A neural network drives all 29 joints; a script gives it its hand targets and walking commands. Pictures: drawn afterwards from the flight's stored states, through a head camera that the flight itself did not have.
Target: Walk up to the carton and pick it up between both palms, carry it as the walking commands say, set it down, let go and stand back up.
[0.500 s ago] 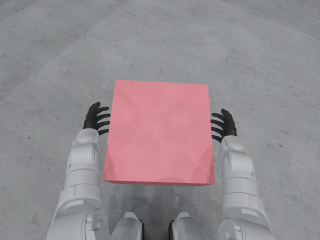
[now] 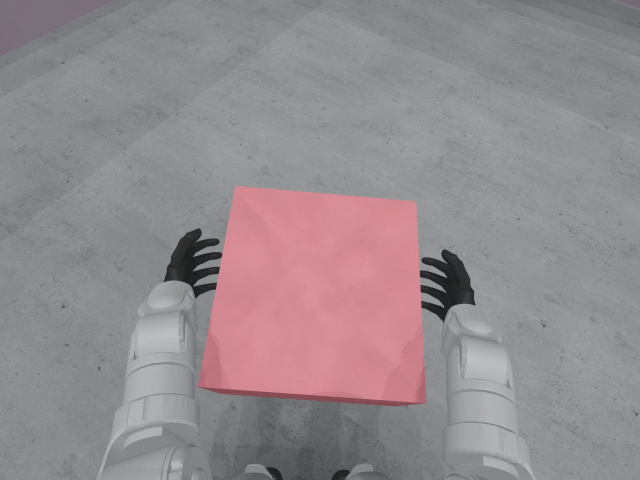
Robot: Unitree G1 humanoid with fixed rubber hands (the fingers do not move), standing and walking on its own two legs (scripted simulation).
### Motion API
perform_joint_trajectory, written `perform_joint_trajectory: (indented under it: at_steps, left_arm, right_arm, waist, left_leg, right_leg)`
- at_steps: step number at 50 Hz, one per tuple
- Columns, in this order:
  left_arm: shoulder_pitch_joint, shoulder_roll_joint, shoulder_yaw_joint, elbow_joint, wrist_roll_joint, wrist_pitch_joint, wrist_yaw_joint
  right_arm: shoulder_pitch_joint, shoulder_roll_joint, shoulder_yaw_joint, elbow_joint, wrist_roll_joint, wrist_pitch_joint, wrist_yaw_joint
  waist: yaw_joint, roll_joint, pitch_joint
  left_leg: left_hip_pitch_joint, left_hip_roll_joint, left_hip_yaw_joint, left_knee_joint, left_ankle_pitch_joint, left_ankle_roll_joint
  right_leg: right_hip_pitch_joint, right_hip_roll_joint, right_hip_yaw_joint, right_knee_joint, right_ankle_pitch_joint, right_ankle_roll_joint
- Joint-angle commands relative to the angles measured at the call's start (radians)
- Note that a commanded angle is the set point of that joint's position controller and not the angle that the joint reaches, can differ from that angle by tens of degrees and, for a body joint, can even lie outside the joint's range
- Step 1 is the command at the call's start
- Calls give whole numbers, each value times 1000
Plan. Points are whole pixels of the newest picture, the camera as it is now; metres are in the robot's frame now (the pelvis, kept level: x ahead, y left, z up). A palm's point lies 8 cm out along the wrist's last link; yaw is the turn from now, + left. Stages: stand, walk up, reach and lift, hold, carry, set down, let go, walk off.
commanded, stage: reach and lift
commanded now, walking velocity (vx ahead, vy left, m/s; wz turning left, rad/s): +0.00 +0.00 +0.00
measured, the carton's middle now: (317, 298) +0.39 -0.01 -0.10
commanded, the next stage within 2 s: hold in 1.80 s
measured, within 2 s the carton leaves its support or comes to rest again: neither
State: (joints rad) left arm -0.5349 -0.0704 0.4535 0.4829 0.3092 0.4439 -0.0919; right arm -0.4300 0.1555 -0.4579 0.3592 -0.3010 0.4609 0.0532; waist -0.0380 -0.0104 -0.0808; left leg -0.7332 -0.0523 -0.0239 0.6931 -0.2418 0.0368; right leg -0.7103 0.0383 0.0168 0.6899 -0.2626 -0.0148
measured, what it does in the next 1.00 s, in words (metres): stands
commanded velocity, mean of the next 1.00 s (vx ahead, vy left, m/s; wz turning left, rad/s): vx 0.00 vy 0.00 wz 0.00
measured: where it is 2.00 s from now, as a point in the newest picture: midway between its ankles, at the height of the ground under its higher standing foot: outside the picture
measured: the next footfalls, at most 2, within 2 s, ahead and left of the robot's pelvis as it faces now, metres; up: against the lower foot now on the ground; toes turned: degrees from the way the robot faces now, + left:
none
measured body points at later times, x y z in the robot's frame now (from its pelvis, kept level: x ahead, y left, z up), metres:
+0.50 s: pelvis +0.02 +0.00 +0.03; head +0.02 +0.00 +0.48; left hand +0.36 +0.17 +0.05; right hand +0.33 -0.19 +0.05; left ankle +0.05 +0.09 -0.71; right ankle +0.03 -0.11 -0.71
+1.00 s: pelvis +0.03 -0.01 +0.04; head -0.02 +0.00 +0.48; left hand +0.34 +0.16 +0.09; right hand +0.32 -0.20 +0.08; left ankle +0.05 +0.09 -0.71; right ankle +0.03 -0.11 -0.71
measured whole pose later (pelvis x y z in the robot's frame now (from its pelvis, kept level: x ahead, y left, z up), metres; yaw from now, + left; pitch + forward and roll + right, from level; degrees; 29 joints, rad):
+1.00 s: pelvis +0.03 -0.01 +0.04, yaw +0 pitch -5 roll +0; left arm -0.33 -0.11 0.35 0.31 0.32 0.68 -0.08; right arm -0.26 0.15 -0.32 0.23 -0.35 0.72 0.04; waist -0.03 -0.01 -0.04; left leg -0.07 -0.04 -0.03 0.32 -0.16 0.03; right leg -0.05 0.04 0.03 0.31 -0.17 -0.02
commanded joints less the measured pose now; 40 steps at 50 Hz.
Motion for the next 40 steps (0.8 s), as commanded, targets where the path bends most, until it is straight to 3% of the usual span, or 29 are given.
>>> perform_joint_trajectory:
  at_steps: [1, 2, 3, 4, 6, 8, 9, 11, 12, 14, 15, 18, 19, 20, 21, 22, 24, 26, 27, 29, 30, 31, 32, 33, 34, 35, 38, 39, 40]
  left_arm:
    - [-450, -944, -592, 98, -205, -1, -279]
    - [-411, -950, -609, 76, -208, 2, -273]
    - [-419, -920, -613, 75, -216, -3, -274]
    - [-386, -969, -668, 3, -239, 4, -269]
    - [-343, -936, -652, 9, -231, 5, -255]
    - [-326, -922, -652, 3, -226, 13, -247]
    - [-296, -917, -612, 66, -201, 29, -246]
    - [-335, -914, -638, -1, -220, 25, -249]
    - [-348, -888, -635, -9, -218, 28, -247]
    - [-344, -932, -679, -39, -252, 39, -242]
    - [-373, -908, -639, -9, -233, 42, -245]
    - [-272, -923, -657, -6, -232, 68, -238]
    - [-295, -943, -671, -26, -239, 69, -240]
    - [-283, -926, -648, 6, -229, 80, -244]
    - [-277, -922, -663, -1, -228, 92, -245]
    - [-281, -924, -647, 0, -236, 95, -245]
    - [-330, -912, -653, -36, -235, 98, -251]
    - [-304, -895, -646, -37, -238, 112, -255]
    - [-322, -891, -634, -15, -240, 122, -257]
    - [-361, -879, -639, -31, -247, 126, -260]
    - [-343, -901, -658, -64, -257, 132, -265]
    - [-314, -915, -643, -32, -252, 146, -273]
    - [-361, -892, -640, -38, -244, 146, -274]
    - [-319, -920, -655, -53, -268, 157, -277]
    - [-327, -927, -703, -131, -286, 155, -278]
    - [-340, -890, -671, -107, -287, 166, -278]
    - [-335, -895, -660, -79, -273, 188, -271]
    - [-311, -906, -646, -51, -260, 194, -271]
    - [-307, -911, -668, -101, -265, 192, -271]
  right_arm:
    - [-602, 821, 601, 37, 214, -24, 290]
    - [-582, 849, 632, 18, 233, -20, 289]
    - [-574, 806, 612, 30, 213, -18, 293]
    - [-527, 840, 660, -8, 238, -15, 294]
    - [-522, 822, 670, -36, 254, -10, 295]
    - [-490, 816, 676, -31, 241, 0, 292]
    - [-512, 797, 665, -21, 227, 6, 290]
    - [-449, 814, 658, -32, 226, 20, 281]
    - [-493, 831, 668, -12, 242, 25, 280]
    - [-475, 819, 679, -54, 249, 28, 279]
    - [-481, 819, 646, -10, 243, 37, 276]
    - [-472, 813, 666, -45, 248, 52, 274]
    - [-464, 823, 680, -64, 257, 56, 275]
    - [-432, 822, 670, -21, 245, 67, 275]
    - [-415, 804, 663, -16, 235, 75, 275]
    - [-424, 790, 655, -13, 230, 83, 273]
    - [-447, 816, 657, -44, 235, 95, 274]
    - [-422, 841, 686, -43, 253, 113, 267]
    - [-452, 801, 645, -22, 231, 123, 266]
    - [-492, 834, 683, -58, 250, 136, 265]
    - [-498, 848, 703, -81, 275, 138, 266]
    - [-529, 842, 714, -117, 285, 143, 267]
    - [-546, 831, 687, -92, 269, 147, 265]
    - [-514, 866, 736, -120, 292, 159, 263]
    - [-472, 879, 771, -155, 313, 165, 261]
    - [-476, 841, 731, -127, 296, 176, 258]
    - [-462, 838, 727, -115, 282, 191, 252]
    - [-477, 815, 700, -110, 271, 189, 252]
    - [-449, 840, 728, -118, 284, 196, 253]
  waist:
    - [-16, 26, -537]
    - [1, 61, -588]
    - [-24, 11, -566]
    - [-17, 57, -659]
    - [3, 35, -627]
    - [13, 48, -592]
    - [15, 6, -483]
    - [-6, -4, -490]
    - [8, 12, -455]
    - [-13, 20, -465]
    - [0, 48, -423]
    - [12, 33, -402]
    - [11, 80, -427]
    - [2, 52, -359]
    - [-6, 68, -328]
    - [2, 8, -325]
    - [-12, 24, -312]
    - [5, 15, -297]
    - [-13, 8, -240]
    - [4, -26, -224]
    - [13, 6, -293]
    - [26, -6, -250]
    - [7, -7, -195]
    - [30, -29, -311]
    - [27, 45, -315]
    - [5, -5, -262]
    - [4, 48, -217]
    - [-2, 27, -174]
    - [19, 54, -223]
  left_leg:
    - [432, -6, -64, -122, 197, -17]
    - [487, -9, -67, -125, 259, -18]
    - [496, -4, -66, -138, 291, -18]
    - [567, -9, -73, -142, 372, -26]
    - [588, -3, -75, -152, 435, -25]
    - [582, -7, -75, -181, 397, -16]
    - [508, -10, -71, -187, 334, -14]
    - [553, -10, -67, -218, 259, -11]
    - [534, -2, -76, -227, 219, -6]
    - [579, -2, -72, -227, 325, -16]
    - [550, -3, -74, -234, 247, -9]
    - [597, 5, -78, -277, 257, -15]
    - [607, -6, -60, -284, 291, -16]
    - [597, -6, -59, -288, 265, -10]
    - [599, -6, -59, -302, 239, -16]
    - [606, 11, -74, -311, 219, -13]
    - [602, 0, -54, -319, 193, -10]
    - [622, -2, -63, -335, 193, -3]
    - [596, 6, -72, -344, 154, -3]
    - [597, 6, -67, -356, 132, 1]
    - [624, -1, -63, -352, 170, -2]
    - [588, -3, -61, -353, 122, 0]
    - [594, 9, -70, -347, 136, 3]
    - [676, 0, -70, -370, 152, -1]
    - [694, -3, -63, -359, 240, -5]
    - [688, 0, -66, -360, 211, 1]
    - [675, -4, -65, -374, 136, 0]
    - [672, 5, -66, -377, 155, -4]
    - [708, 1, -61, -387, 182, -8]
  right_leg:
    - [269, 38, 31, -109, 158, -13]
    - [325, 32, 49, -111, 219, -15]
    - [316, 44, 36, -121, 234, -7]
    - [383, 42, 44, -125, 290, -14]
    - [398, 37, 42, -156, 320, -8]
    - [429, 41, 54, -163, 323, -8]
    - [395, 33, 51, -173, 283, -1]
    - [457, 35, 51, -212, 249, -5]
    - [449, 34, 55, -209, 225, -5]
    - [473, 32, 60, -228, 302, -6]
    - [445, 25, 75, -233, 240, -8]
    - [524, 31, 54, -270, 231, -5]
    - [557, 24, 72, -282, 283, -8]
    - [520, 26, 78, -288, 269, -10]
    - [541, 26, 68, -294, 241, -14]
    - [554, 27, 54, -298, 219, -7]
    - [585, 24, 73, -325, 228, -9]
    - [609, 19, 85, -333, 234, -2]
    - [576, 22, 69, -332, 207, 3]
    - [608, 29, 71, -341, 189, 9]
    - [662, 23, 76, -340, 228, 6]
    - [655, 14, 75, -357, 176, 7]
    - [592, 14, 75, -353, 174, 1]
    - [697, 21, 72, -356, 196, 9]
    - [700, 13, 89, -362, 275, -1]
    - [654, 17, 83, -370, 255, 8]
    - [664, 6, 90, -376, 209, 4]
    - [630, 9, 73, -385, 195, 3]
    - [685, 13, 80, -392, 216, -2]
